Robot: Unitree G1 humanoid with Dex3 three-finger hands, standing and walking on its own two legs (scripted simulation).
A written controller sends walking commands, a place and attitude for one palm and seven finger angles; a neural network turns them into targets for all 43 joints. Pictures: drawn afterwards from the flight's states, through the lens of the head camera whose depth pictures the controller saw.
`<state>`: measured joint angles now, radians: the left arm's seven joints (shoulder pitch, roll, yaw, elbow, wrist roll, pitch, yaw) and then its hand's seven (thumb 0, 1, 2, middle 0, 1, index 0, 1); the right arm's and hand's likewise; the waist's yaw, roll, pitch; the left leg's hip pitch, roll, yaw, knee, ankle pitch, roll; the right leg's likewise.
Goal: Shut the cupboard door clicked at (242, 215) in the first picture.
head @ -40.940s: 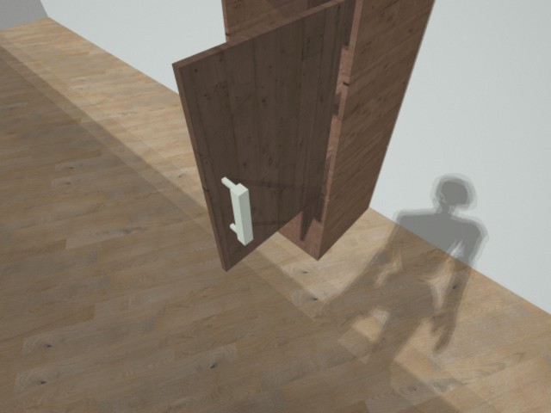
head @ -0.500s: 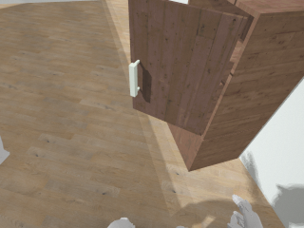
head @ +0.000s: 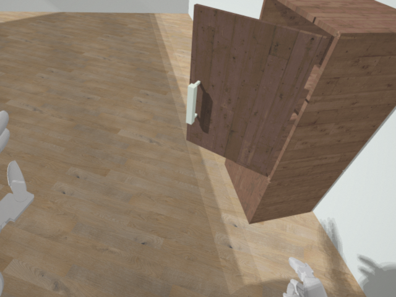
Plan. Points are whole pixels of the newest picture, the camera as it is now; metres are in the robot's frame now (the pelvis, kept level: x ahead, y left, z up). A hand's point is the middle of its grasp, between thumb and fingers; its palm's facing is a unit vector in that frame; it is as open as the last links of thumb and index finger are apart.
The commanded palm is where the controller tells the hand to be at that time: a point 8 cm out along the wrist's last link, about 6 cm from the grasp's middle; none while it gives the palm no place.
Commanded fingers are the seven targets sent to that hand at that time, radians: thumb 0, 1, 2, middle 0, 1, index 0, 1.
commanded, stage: stop stepping back and stand still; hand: left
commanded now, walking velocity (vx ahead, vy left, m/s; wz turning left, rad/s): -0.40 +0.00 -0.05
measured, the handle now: (194, 102) +0.84 +0.11 -0.08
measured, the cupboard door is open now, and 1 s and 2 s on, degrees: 47 47 47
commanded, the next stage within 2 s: let the arm hang, fingers relaxed in 0.80 s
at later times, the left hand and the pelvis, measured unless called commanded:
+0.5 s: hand out of the picture +0.11 +0.29 +0.18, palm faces +0.47 -0.82 -0.31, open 7.4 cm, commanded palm +0.05 +0.32 +0.19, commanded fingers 0.00 0.90 0.90 -0.20 -0.30 -0.20 -0.30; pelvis -0.11 +0.03 +0.00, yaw -4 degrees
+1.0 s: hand (42, 267) +0.14 +0.28 +0.04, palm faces +0.17 -0.88 -0.45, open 7.4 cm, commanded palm none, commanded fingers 0.00 0.90 0.90 -0.20 -0.30 -0.20 -0.30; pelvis -0.11 +0.04 +0.00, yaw -5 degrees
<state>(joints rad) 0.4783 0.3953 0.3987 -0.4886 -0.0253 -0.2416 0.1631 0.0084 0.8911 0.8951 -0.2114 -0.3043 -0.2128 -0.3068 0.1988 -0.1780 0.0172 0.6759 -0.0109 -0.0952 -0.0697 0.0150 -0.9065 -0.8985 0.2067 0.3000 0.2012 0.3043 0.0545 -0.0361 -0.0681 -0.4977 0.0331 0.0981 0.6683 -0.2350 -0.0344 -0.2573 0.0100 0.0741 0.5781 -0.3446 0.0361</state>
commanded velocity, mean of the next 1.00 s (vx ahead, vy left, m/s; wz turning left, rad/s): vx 0.08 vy -0.03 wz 0.00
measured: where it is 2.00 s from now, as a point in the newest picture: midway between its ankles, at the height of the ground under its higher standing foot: outside the picture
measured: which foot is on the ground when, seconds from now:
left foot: up 0.00-0.00, down 0.02-0.30, up 0.32-0.44, down 0.46-1.00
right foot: down 0.00-0.06, up 0.08-0.26, down 0.28-1.00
